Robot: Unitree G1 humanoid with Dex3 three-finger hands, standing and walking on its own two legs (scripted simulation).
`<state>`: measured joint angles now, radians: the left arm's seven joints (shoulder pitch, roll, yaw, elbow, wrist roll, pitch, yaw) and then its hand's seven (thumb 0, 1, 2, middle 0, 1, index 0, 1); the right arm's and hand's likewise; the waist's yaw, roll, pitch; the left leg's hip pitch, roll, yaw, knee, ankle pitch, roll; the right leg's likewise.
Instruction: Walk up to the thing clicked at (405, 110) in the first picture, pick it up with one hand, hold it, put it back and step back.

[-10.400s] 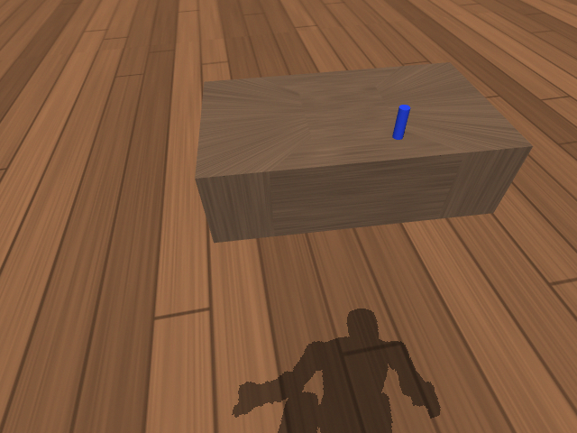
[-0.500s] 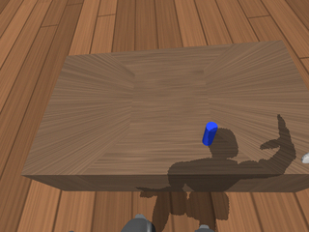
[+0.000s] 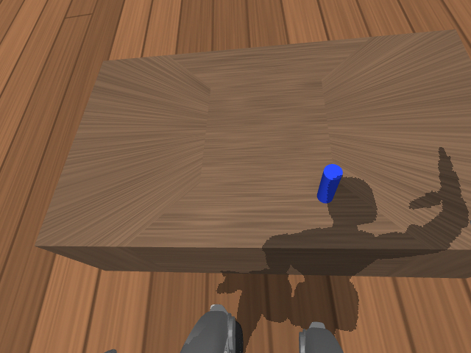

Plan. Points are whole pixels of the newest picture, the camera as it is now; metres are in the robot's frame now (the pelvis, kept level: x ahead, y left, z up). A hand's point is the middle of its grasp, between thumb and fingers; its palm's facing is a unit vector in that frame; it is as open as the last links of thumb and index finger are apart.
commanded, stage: approach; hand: right
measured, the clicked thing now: (328, 185) +0.52 -0.14 -0.23
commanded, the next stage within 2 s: close in in 0.32 s
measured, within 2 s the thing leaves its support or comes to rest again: neither
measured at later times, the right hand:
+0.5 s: hand (378, 210) +0.45 -0.25 -0.21, palm faces +0.00 +1.00 +0.01, open 17.1 cm
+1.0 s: hand (340, 207) +0.46 -0.17 -0.23, palm faces +0.01 +1.00 +0.00, open 17.0 cm
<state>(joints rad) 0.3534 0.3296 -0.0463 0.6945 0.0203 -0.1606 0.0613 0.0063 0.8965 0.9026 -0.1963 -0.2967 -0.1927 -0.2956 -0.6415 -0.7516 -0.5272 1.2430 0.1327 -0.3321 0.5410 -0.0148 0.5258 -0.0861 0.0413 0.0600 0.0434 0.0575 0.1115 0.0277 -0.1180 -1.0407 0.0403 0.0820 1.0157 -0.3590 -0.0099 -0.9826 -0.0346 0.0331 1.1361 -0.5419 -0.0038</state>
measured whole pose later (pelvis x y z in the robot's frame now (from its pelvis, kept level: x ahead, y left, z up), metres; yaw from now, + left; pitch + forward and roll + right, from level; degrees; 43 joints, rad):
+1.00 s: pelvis -0.08 +0.00 -0.25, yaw +0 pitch +36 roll +4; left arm 0.26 0.29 -0.05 0.64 0.06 -0.08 -0.04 0.01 0.90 0.90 -0.20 -0.30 -0.20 -0.30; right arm -0.95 -0.44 -0.41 1.07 0.03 -0.46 0.18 -0.02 0.41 -0.04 0.08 0.04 0.06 0.04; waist 0.20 -0.02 -0.17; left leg -2.05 0.10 0.04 1.91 -0.48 -0.01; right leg -1.97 0.02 0.04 2.06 -0.71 -0.02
